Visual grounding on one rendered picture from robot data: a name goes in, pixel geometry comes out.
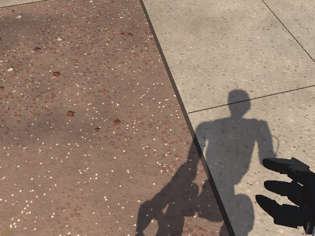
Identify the right robot hand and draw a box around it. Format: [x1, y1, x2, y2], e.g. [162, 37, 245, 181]
[255, 157, 315, 235]

